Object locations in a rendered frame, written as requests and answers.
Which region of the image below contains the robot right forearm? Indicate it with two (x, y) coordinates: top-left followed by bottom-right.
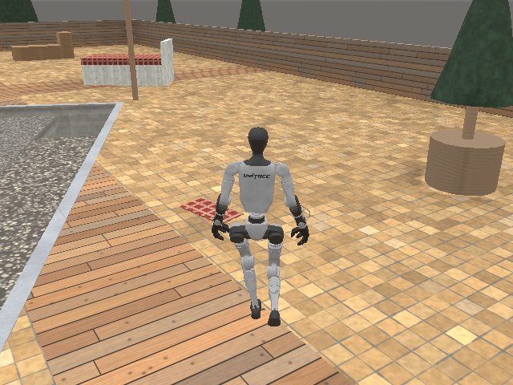
(289, 195), (307, 229)

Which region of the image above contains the left robot upper arm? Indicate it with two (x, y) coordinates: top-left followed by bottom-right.
(219, 161), (241, 206)

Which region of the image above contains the robot left forearm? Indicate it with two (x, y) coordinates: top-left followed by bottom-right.
(213, 194), (228, 225)

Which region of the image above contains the right robot foot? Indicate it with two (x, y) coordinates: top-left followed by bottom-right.
(268, 310), (281, 326)

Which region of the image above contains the robot left shin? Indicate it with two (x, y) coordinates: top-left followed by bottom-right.
(240, 257), (259, 309)

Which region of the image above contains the left robot hand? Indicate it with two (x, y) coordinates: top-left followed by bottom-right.
(212, 223), (230, 241)

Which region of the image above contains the right robot upper arm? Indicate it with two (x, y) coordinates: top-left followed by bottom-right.
(274, 163), (297, 208)

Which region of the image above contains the right robot hand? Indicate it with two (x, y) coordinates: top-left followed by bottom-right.
(291, 226), (309, 245)

